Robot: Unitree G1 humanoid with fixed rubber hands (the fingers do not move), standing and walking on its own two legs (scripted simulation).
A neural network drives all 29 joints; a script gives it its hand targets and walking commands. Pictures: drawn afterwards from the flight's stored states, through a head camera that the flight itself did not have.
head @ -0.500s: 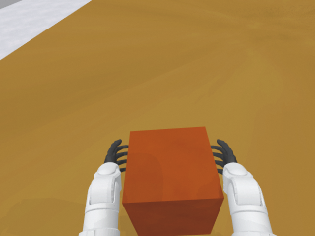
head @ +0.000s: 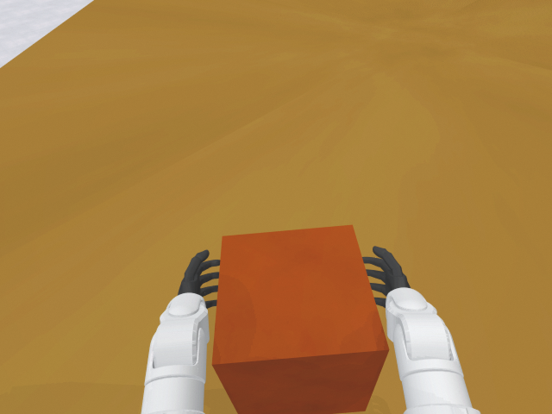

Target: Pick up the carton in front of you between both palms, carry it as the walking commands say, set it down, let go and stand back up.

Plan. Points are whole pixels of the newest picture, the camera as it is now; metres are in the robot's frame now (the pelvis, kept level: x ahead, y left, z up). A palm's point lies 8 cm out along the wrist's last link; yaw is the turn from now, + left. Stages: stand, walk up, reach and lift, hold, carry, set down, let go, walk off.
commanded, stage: hold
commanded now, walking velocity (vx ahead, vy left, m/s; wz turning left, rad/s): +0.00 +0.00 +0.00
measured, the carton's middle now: (295, 325) +0.28 +0.01 -0.06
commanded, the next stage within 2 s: set down in 0.10 s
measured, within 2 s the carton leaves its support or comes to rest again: neither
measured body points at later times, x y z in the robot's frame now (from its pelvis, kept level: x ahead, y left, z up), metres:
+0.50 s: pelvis -0.03 +0.08 -0.02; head +0.03 +0.07 +0.43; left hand +0.34 +0.19 -0.02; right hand +0.33 -0.11 -0.03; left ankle +0.06 +0.18 -0.74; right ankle -0.02 -0.08 -0.74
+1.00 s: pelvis -0.06 +0.04 -0.14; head +0.17 +0.03 +0.25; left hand +0.36 +0.19 -0.22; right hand +0.39 -0.11 -0.22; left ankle +0.06 +0.18 -0.74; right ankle -0.02 -0.09 -0.74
